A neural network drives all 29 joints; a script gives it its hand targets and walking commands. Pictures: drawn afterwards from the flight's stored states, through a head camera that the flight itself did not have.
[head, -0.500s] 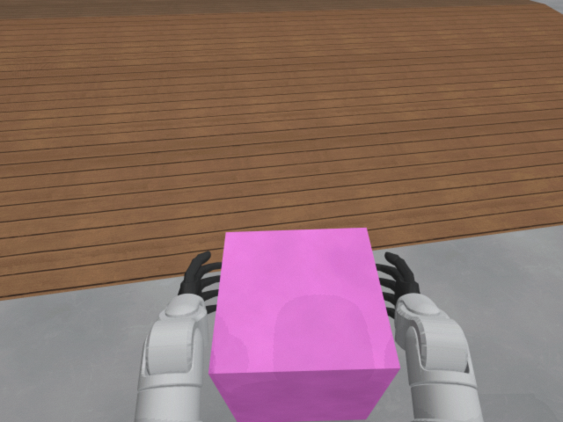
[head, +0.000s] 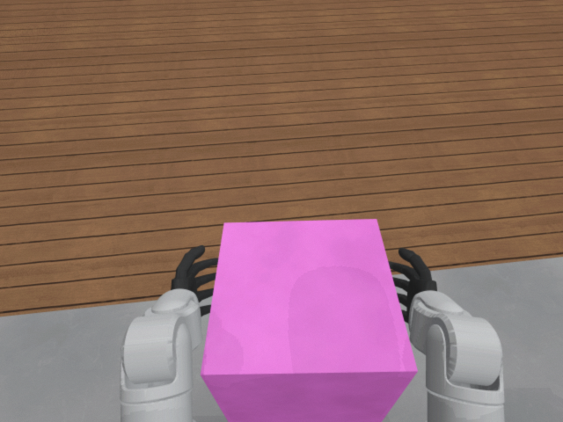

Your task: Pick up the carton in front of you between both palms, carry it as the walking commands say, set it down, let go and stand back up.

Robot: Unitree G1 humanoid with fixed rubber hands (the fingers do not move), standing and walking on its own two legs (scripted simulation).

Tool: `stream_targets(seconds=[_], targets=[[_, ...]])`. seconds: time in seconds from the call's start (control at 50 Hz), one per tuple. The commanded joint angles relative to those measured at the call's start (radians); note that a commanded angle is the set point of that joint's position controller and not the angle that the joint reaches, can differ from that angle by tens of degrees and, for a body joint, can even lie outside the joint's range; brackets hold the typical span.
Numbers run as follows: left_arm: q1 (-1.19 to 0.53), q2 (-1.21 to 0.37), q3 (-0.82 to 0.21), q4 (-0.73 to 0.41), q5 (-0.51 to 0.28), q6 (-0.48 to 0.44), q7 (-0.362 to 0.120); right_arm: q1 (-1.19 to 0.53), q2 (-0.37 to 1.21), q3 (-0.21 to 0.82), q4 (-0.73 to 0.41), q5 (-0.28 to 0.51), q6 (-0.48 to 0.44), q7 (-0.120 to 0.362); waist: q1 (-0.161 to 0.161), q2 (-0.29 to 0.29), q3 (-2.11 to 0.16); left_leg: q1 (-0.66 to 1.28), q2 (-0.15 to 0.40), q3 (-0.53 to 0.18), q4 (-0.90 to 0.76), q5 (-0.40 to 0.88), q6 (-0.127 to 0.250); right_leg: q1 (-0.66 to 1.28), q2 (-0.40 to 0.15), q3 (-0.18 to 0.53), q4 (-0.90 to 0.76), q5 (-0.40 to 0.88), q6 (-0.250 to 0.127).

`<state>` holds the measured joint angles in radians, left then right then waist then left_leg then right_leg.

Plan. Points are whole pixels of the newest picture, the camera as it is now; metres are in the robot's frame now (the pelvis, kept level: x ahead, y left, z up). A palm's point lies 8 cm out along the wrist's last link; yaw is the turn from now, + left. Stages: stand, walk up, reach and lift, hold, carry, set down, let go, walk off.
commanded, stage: carry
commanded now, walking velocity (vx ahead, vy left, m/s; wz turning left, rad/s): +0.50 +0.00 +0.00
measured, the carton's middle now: (302, 330) +0.26 +0.00 +0.01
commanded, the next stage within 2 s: none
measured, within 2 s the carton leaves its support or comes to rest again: neither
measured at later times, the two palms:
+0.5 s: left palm (220, 144) +0.61 +0.16 +0.09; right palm (373, 149) +0.59 -0.14 +0.09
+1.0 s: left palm (241, 40) +1.02 +0.16 +0.15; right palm (352, 41) +1.02 -0.14 +0.15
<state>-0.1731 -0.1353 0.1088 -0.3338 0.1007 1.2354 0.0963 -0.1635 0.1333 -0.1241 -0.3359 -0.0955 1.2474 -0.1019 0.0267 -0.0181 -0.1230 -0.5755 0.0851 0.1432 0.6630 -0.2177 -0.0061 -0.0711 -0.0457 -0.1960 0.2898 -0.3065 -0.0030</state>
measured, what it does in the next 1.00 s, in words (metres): walks ahead: left foot, then right foot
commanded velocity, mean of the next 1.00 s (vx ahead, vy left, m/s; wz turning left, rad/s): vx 0.50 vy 0.00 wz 0.00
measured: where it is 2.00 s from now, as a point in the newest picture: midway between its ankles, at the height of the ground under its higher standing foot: (293, 197)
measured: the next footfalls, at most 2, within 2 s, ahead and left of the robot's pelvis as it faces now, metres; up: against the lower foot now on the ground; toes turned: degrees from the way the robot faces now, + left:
left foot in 0.10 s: +0.23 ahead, +0.12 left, +0.00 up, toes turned +12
right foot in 0.56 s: +0.55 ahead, -0.09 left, +0.00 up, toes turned -12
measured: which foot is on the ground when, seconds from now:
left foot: up 0.00-0.08, down 0.10-0.58, up 0.60-1.00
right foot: down 0.00-0.12, up 0.14-0.54, down 0.56-1.00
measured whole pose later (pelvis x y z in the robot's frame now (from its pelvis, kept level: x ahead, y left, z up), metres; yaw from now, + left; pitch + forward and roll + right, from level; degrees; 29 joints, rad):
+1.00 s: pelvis +0.65 +0.01 -0.02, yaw -1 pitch +5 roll +0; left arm -0.75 0.00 0.21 -0.06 0.05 1.33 0.12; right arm -0.73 -0.01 -0.22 -0.08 -0.07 1.37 -0.12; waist 0.03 0.00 -0.02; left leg -0.59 0.04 0.15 0.58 -0.11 0.07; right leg -0.08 -0.04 -0.19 0.46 -0.45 0.00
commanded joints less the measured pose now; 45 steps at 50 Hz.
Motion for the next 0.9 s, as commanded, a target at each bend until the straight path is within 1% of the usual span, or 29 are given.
stream_targets(seconds=[0.0,0.04,0.06,0.08,0.1,0.12,0.14,0.16,0.18,0.2,0.22,0.26,0.36,0.42,0.46,0.5,0.52,0.54,0.56,0.58,0.6,0.62,0.64,0.66,0.68,0.72,0.78,0.82,0.88], targets=[[-0.478,-0.862,-0.711,-0.052,-0.427,0.008,-0.26,-0.506,0.865,0.705,-0.061,0.389,-0.009,0.241,-0.002,-0.143,-0.122,0.09,-0.043,0.083,-0.129,0.117,0.009,0.07,-0.205,0.095,-0.066,0.324,-0.093],[-0.481,-0.859,-0.709,-0.053,-0.422,0.011,-0.262,-0.496,0.868,0.7,-0.056,0.383,-0.008,0.242,-0.016,-0.126,-0.144,0.272,-0.077,0.138,-0.189,0.136,0.025,0.017,-0.181,0.026,0.073,0.42,-0.063],[-0.478,-0.857,-0.709,-0.056,-0.419,0.013,-0.264,-0.482,0.866,0.695,-0.047,0.38,-0.008,0.244,-0.026,-0.087,-0.19,0.433,-0.106,0.175,-0.204,0.088,0.037,-0.04,-0.148,-0.027,0.217,0.481,-0.041],[-0.471,-0.845,-0.707,-0.052,-0.413,0.014,-0.266,-0.471,0.864,0.687,-0.039,0.376,-0.009,0.245,-0.044,-0.036,-0.252,0.638,-0.03,0.072,-0.205,0.035,0.05,-0.168,-0.124,-0.032,0.395,0.379,-0.007],[-0.485,-0.844,-0.711,-0.065,-0.418,0.019,-0.269,-0.453,0.849,0.678,-0.028,0.362,-0.014,0.246,-0.055,0.193,-0.321,0.778,0.259,-0.398,-0.356,-0.223,0.142,-0.374,-0.041,-0.024,0.696,0.14,0.043],[-0.5,-0.854,-0.723,-0.062,-0.423,0.02,-0.271,-0.457,0.866,0.685,-0.007,0.355,-0.021,0.248,-0.049,0.332,-0.327,0.888,0.383,-0.677,-0.46,-0.162,0.238,-0.605,0.042,0.069,0.892,-0.164,0.04],[-0.506,-0.881,-0.727,-0.053,-0.421,0.011,-0.274,-0.463,0.894,0.691,-0.03,0.368,-0.027,0.249,-0.046,0.232,-0.314,0.863,0.374,-0.61,-0.435,-0.026,0.239,-0.663,-0.023,0.159,0.994,-0.158,0.012],[-0.506,-0.903,-0.724,-0.057,-0.422,-0.001,-0.279,-0.476,0.932,0.704,-0.049,0.376,-0.037,0.25,-0.051,0.155,-0.305,0.816,0.336,-0.511,-0.407,0.1,0.216,-0.671,-0.063,0.178,1.004,-0.126,-0.008],[-0.506,-0.926,-0.732,-0.066,-0.423,-0.013,-0.281,-0.5,0.96,0.716,-0.077,0.384,-0.049,0.253,-0.05,0.063,-0.292,0.761,0.315,-0.418,-0.406,0.15,0.183,-0.66,-0.095,0.188,0.958,-0.063,-0.016],[-0.505,-0.942,-0.741,-0.079,-0.421,-0.026,-0.28,-0.524,0.985,0.729,-0.101,0.396,-0.06,0.255,-0.045,0.055,-0.284,0.712,0.287,-0.331,-0.418,0.2,0.156,-0.63,-0.112,0.189,0.888,-0.013,-0.018],[-0.511,-0.968,-0.747,-0.083,-0.425,-0.035,-0.277,-0.544,0.993,0.739,-0.118,0.407,-0.068,0.256,-0.044,0.076,-0.286,0.686,0.265,-0.269,-0.428,0.21,0.138,-0.596,-0.105,0.174,0.832,0.008,-0.016],[-0.474,-0.978,-0.75,-0.097,-0.411,-0.055,-0.266,-0.536,0.991,0.756,-0.147,0.427,-0.077,0.264,-0.043,0.118,-0.285,0.687,0.233,-0.191,-0.437,0.25,0.136,-0.585,-0.084,0.136,0.743,0.037,-0.008],[-0.398,-0.939,-0.743,-0.124,-0.365,-0.067,-0.238,-0.47,0.927,0.76,-0.17,0.437,-0.076,0.28,-0.042,0.152,-0.212,0.707,0.173,-0.055,-0.443,0.353,0.136,-0.595,-0.054,0.053,0.442,0.16,0.007],[-0.421,-0.895,-0.741,-0.173,-0.379,-0.047,-0.235,-0.471,0.876,0.747,-0.202,0.43,-0.061,0.275,-0.046,0.163,-0.158,0.695,0.158,-0.002,-0.439,0.415,0.12,-0.525,-0.021,-0.001,0.293,0.25,-0.003],[-0.464,-0.858,-0.735,-0.215,-0.401,-0.023,-0.236,-0.497,0.836,0.733,-0.233,0.424,-0.042,0.264,-0.048,0.171,-0.131,0.699,0.159,0.016,-0.419,0.441,0.108,-0.471,-0.016,-0.012,0.236,0.291,-0.02],[-0.497,-0.81,-0.721,-0.231,-0.415,0.004,-0.236,-0.534,0.789,0.72,-0.258,0.419,-0.017,0.251,-0.038,0.172,-0.15,0.688,0.147,0.056,-0.301,0.553,0.085,-0.332,0.016,-0.047,0.193,0.272,-0.037],[-0.51,-0.785,-0.709,-0.225,-0.417,0.018,-0.236,-0.555,0.759,0.714,-0.266,0.418,-0.002,0.244,-0.025,0.139,-0.19,0.637,0.106,0.105,-0.154,0.579,0.062,-0.177,0.062,-0.089,0.154,0.23,-0.04],[-0.521,-0.753,-0.694,-0.213,-0.418,0.032,-0.235,-0.581,0.722,0.706,-0.268,0.415,0.014,0.238,-0.007,0.083,-0.256,0.509,0.076,0.108,0.034,0.456,0.04,0.034,0.028,-0.04,0.17,0.155,-0.042],[-0.542,-0.704,-0.674,-0.198,-0.409,0.044,-0.234,-0.624,0.7,0.706,-0.277,0.418,0.036,0.231,0.012,-0.128,-0.355,0.249,0.003,0.083,0.329,0.162,-0.001,0.266,-0.247,0.372,0.11,-0.017,-0.137],[-0.552,-0.687,-0.661,-0.168,-0.409,0.051,-0.231,-0.667,0.686,0.711,-0.281,0.426,0.054,0.226,0.041,-0.319,-0.357,-0.032,-0.121,0.002,0.546,-0.254,-0.015,0.387,-0.379,0.721,-0.034,-0.012,-0.25],[-0.594,-0.683,-0.66,-0.187,-0.425,0.064,-0.228,-0.698,0.697,0.703,-0.249,0.426,0.061,0.223,0.024,-0.243,-0.33,-0.126,-0.067,-0.103,0.684,-0.277,0.02,0.382,-0.38,0.656,-0.026,0.102,-0.252],[-0.634,-0.699,-0.662,-0.186,-0.432,0.071,-0.225,-0.73,0.704,0.691,-0.236,0.428,0.066,0.222,0.024,-0.17,-0.328,-0.151,-0.028,-0.13,0.706,-0.238,0.044,0.342,-0.345,0.561,0.012,0.236,-0.233],[-0.686,-0.712,-0.669,-0.192,-0.439,0.076,-0.223,-0.763,0.72,0.691,-0.216,0.432,0.068,0.22,0.025,-0.069,-0.305,-0.151,0.007,-0.141,0.659,-0.175,0.054,0.276,-0.322,0.468,0.028,0.33,-0.198],[-0.741,-0.727,-0.675,-0.191,-0.449,0.079,-0.222,-0.796,0.73,0.685,-0.199,0.435,0.068,0.216,0.018,-0.04,-0.301,-0.122,0.03,-0.15,0.594,-0.123,0.054,0.219,-0.302,0.396,0.016,0.355,-0.169],[-0.79,-0.738,-0.679,-0.181,-0.459,0.08,-0.224,-0.834,0.735,0.684,-0.182,0.433,0.068,0.212,0.012,-0.054,-0.31,-0.086,0.033,-0.14,0.541,-0.092,0.051,0.184,-0.288,0.34,0.004,0.338,-0.149],[-0.876,-0.735,-0.683,-0.142,-0.48,0.083,-0.229,-0.901,0.737,0.684,-0.13,0.425,0.066,0.2,0.012,-0.082,-0.308,-0.075,0.015,-0.107,0.463,-0.076,0.046,0.149,-0.262,0.269,-0.011,0.323,-0.154],[-0.981,-0.716,-0.663,-0.038,-0.5,0.085,-0.232,-1.002,0.726,0.666,-0.04,0.419,0.068,0.179,0.015,-0.106,-0.27,-0.127,0.007,-0.074,0.314,-0.016,0.033,0.144,-0.24,0.208,-0.026,0.319,-0.181],[-1.028,-0.719,-0.636,0.034,-0.506,0.089,-0.231,-1.056,0.728,0.646,0.02,0.423,0.074,0.172,0.021,-0.11,-0.243,-0.131,-0.001,-0.048,0.188,0.042,0.032,0.148,-0.21,0.164,-0.012,0.354,-0.183],[-1.11,-0.74,-0.596,0.131,-0.508,0.092,-0.227,-1.15,0.746,0.612,0.108,0.437,0.082,0.171,0.036,-0.124,-0.223,-0.085,-0.033,-0.003,0.045,0.112,0.049,0.16,-0.185,0.117,0.036,0.445,-0.176]])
